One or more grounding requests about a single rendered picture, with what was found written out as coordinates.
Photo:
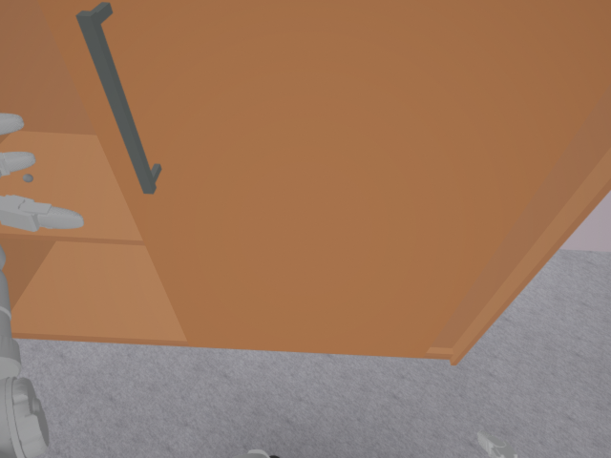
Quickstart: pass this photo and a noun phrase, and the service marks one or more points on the robot left upper arm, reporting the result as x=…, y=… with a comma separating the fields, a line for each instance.
x=24, y=430

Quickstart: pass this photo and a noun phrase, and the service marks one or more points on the wardrobe door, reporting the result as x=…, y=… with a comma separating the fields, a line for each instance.
x=584, y=152
x=335, y=174

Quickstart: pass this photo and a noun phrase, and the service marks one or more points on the left robot hand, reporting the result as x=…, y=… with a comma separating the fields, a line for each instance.
x=24, y=213

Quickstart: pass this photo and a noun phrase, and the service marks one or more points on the left robot forearm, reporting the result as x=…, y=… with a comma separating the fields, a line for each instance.
x=10, y=361

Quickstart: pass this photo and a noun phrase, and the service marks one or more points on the right robot hand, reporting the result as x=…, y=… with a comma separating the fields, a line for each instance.
x=494, y=447

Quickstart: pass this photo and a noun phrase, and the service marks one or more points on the handle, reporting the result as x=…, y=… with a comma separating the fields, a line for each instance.
x=90, y=25

